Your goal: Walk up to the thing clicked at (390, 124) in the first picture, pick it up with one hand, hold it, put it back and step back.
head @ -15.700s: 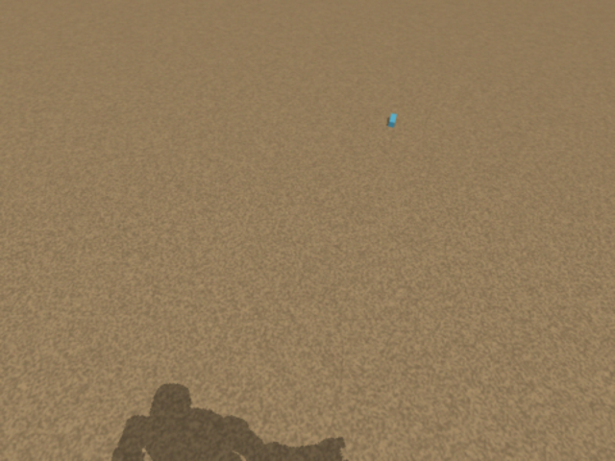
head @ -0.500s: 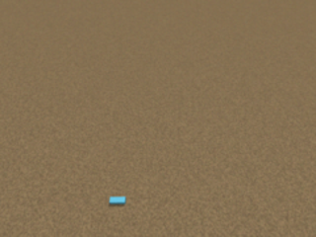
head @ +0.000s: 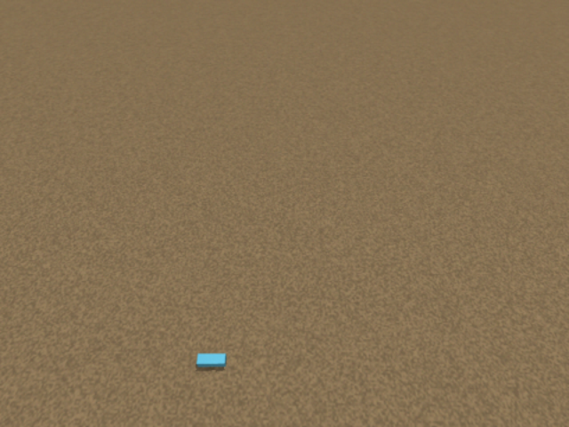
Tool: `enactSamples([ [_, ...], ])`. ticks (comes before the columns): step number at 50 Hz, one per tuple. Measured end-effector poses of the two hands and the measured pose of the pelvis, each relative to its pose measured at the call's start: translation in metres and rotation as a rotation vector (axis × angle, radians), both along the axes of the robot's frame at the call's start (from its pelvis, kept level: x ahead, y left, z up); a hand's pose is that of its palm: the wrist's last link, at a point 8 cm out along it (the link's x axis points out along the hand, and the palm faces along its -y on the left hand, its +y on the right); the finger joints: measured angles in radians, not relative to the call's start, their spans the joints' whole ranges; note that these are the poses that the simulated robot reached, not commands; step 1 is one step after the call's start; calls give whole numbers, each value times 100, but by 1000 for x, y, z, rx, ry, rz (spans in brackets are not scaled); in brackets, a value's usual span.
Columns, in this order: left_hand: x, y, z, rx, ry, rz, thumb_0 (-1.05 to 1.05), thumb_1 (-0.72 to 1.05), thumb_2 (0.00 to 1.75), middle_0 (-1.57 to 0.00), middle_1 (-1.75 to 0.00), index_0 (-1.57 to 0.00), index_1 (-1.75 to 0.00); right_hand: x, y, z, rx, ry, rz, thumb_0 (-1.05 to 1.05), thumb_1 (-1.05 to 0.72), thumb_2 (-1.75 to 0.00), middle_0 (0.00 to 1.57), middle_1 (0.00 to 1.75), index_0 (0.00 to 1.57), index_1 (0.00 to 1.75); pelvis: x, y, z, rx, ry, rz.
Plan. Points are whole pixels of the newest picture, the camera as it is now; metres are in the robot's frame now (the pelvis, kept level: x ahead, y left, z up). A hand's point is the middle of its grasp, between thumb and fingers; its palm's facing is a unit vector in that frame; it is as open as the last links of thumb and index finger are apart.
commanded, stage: stand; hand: left
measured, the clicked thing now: (211, 360) +0.46 +0.23 -0.77
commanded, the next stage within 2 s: walk up in 0.32 s
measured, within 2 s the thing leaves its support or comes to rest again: neither
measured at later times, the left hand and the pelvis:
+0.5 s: hand out of the picture +0.07 +0.28 -0.16, palm faces -0.02 -0.92 -0.38, open 7.3 cm; pelvis -0.04 +0.01 -0.01, yaw -1 degrees
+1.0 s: hand out of the picture -0.04 +0.31 -0.18, palm faces -0.12 -0.92 -0.38, open 7.3 cm; pelvis -0.16 +0.05 -0.02, yaw -5 degrees
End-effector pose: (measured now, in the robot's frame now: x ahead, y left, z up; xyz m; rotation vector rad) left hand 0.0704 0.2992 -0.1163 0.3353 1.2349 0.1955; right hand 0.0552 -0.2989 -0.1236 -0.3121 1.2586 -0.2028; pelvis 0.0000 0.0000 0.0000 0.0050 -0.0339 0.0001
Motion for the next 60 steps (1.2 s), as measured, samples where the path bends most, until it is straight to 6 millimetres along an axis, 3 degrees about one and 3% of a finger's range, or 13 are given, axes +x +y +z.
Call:
enactSamples([
  [17,-1,1,1,3,-5,5,1,91,90,-20,-30,-21,-30,0,0,0,2,-6,-2,0,-91,-90,20,30,21,30,-2,0,0,-1,0,-3],
  [23,-5,14,-4,23,-26,19,1,91,90,-20,-30,-21,-30,-4,-5,-3,-30,-2,-6,0,-91,-90,20,30,21,30,-28,7,-8,1,2,-7],
  [28,-5,34,-14,40,-51,-34,1,91,90,-20,-30,-21,-30,-26,2,-1,-76,-4,-7,0,-91,-90,20,30,20,30,-54,26,-17,5,16,-4],
  [33,-5,54,-32,17,-107,-48,1,91,90,-20,-30,-21,-30,-71,19,-3,-124,39,1,0,-91,-90,20,30,20,30,-82,47,-30,13,-1,-4],
  [38,-30,58,-28,-5,-71,-43,1,91,90,-20,-29,-20,-30,-109,39,12,-113,76,-24,0,-91,-90,20,30,21,30,-98,55,-15,-24,10,-14],
  [44,-76,62,-25,2,-8,-59,1,91,90,-20,-29,-21,-30,-124,45,15,-112,9,-43,0,-90,-90,21,30,21,30,-122,58,-12,-30,16,-47],
  [53,-134,47,-21,45,-3,-93,1,91,90,-20,-29,-20,-30,-148,19,-5,-81,-114,-38,0,-90,-90,21,30,21,30,-178,39,-27,-22,-4,-100],
  [60,-180,30,2,46,-51,-69,1,91,90,-20,-30,-21,-30,-182,7,-3,-64,-122,-34,0,-91,-90,20,30,21,30,-214,30,-17,17,-3,-78],
])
